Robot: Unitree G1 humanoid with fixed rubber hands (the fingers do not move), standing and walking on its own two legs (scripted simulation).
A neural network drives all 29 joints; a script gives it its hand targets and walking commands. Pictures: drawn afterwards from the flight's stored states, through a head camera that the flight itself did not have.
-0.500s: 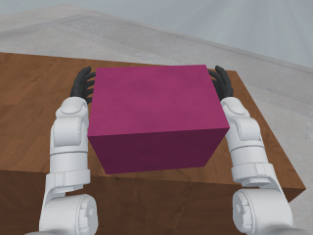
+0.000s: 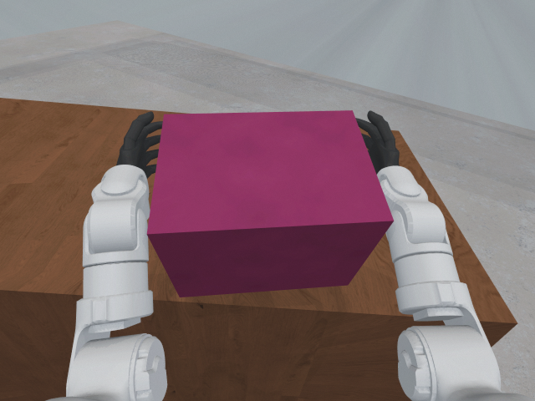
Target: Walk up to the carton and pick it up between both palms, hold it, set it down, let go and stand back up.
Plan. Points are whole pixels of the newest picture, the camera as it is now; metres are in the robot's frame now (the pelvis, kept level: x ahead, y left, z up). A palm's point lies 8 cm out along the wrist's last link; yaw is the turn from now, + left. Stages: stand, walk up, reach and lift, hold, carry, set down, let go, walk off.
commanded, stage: hold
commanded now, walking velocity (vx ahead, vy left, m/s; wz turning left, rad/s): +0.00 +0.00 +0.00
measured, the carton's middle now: (263, 206) +0.33 +0.00 +0.17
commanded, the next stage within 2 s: none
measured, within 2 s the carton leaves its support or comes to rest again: neither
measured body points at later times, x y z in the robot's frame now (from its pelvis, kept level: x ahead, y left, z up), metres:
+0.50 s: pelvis +0.00 +0.00 +0.00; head -0.06 +0.02 +0.45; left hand +0.36 +0.18 +0.20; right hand +0.37 -0.16 +0.22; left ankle +0.02 +0.11 -0.75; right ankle +0.01 -0.13 -0.75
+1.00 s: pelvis +0.01 +0.00 +0.00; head -0.05 +0.02 +0.45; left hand +0.38 +0.17 +0.20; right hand +0.38 -0.18 +0.21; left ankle +0.02 +0.11 -0.75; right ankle +0.01 -0.13 -0.75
